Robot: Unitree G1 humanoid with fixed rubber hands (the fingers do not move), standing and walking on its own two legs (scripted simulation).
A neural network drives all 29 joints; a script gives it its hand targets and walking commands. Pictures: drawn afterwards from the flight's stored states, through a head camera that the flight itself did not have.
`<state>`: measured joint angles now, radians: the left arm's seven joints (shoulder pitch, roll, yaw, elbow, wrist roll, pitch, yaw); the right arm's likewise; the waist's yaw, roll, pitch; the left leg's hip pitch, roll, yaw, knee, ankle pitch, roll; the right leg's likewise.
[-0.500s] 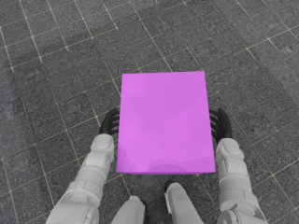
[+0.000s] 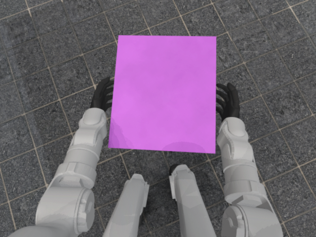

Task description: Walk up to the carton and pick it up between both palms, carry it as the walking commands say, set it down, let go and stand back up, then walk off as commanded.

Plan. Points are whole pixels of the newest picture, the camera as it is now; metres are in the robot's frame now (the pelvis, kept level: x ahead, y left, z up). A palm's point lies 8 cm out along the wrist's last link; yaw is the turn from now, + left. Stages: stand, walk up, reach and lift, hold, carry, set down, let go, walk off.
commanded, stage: set down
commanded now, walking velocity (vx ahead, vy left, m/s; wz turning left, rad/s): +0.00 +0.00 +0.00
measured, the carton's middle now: (165, 103) +0.44 -0.02 -0.21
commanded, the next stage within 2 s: none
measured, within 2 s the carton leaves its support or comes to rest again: neither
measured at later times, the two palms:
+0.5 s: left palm (102, 97) +0.47 +0.16 -0.19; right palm (211, 108) +0.42 -0.16 -0.20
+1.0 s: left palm (112, 95) +0.50 +0.15 -0.26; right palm (210, 97) +0.47 -0.18 -0.26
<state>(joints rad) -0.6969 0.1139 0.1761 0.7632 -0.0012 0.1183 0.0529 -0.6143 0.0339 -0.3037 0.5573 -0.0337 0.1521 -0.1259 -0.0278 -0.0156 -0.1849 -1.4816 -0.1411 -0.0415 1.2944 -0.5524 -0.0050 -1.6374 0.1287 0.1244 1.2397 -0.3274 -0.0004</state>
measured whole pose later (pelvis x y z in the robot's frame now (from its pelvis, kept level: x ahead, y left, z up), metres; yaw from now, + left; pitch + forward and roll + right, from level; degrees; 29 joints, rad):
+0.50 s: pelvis -0.08 +0.03 -0.08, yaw +1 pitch +31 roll +2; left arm -1.31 0.25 0.26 0.88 0.04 0.29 0.02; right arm -1.17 -0.06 -0.47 0.55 -0.13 0.35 -0.12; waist -0.06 0.03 0.31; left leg -1.65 -0.20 -0.01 1.66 -0.56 0.01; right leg -1.77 0.10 0.11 1.54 -0.32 0.06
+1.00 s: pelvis -0.08 +0.02 -0.14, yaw +2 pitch +29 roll +3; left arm -1.49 0.29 0.24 0.87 -0.02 0.31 0.10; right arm -1.44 -0.21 -0.44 0.71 -0.05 0.32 -0.11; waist -0.07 0.01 0.48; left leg -1.77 -0.20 0.02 1.90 -0.64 0.00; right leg -1.91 0.11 0.10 1.78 -0.38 0.05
